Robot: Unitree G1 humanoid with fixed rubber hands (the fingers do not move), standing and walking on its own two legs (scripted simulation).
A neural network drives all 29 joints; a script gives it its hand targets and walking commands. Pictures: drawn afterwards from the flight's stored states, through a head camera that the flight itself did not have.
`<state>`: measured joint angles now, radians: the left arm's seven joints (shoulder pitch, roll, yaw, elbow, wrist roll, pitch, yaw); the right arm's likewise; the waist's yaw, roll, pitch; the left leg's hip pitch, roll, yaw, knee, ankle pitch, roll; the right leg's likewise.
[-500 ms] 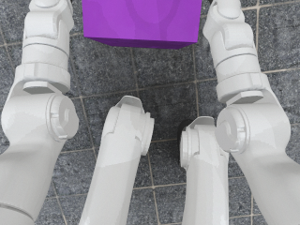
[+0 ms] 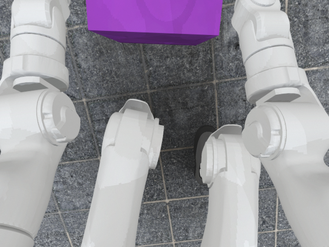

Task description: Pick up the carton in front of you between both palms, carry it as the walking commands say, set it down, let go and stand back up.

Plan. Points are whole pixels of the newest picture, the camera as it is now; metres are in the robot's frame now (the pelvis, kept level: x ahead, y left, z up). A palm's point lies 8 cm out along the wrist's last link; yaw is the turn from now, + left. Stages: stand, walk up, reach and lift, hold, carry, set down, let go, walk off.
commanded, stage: set down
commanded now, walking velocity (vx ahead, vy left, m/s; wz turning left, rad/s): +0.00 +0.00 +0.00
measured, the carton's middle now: out of the picture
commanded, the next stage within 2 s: let go in 1.56 s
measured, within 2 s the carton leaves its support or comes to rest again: neither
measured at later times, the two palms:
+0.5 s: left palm out of the picture +0.49 +0.34 -0.20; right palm out of the picture +0.57 -0.04 -0.20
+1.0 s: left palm out of the picture +0.50 +0.35 -0.03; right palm out of the picture +0.58 -0.02 -0.03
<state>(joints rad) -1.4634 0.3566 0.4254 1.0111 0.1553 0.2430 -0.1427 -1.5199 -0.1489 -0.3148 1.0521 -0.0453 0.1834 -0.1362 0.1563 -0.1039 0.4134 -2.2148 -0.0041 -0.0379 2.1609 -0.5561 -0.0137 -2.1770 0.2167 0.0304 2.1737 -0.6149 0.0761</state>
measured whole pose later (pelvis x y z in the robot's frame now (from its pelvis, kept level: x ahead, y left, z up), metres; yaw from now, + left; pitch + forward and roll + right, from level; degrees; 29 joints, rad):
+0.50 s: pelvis +0.00 +0.01 -0.01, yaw +1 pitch +32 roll -2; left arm -1.48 0.53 0.29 1.18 -0.13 0.05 -0.05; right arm -1.52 -0.28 -0.05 1.03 0.18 0.13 -0.17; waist 0.13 -0.05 0.52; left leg -2.21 0.02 -0.01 2.22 -0.57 0.02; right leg -2.15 0.16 0.02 2.23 -0.66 0.08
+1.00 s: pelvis +0.00 +0.01 +0.08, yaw +2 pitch +41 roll -5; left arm -1.39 0.46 0.30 1.01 -0.04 0.20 -0.06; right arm -1.42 -0.19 -0.28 0.94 0.00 0.24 -0.18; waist 0.11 -0.06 0.17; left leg -2.11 -0.04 -0.05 1.88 -0.48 0.01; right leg -2.02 0.10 0.00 1.88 -0.59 0.05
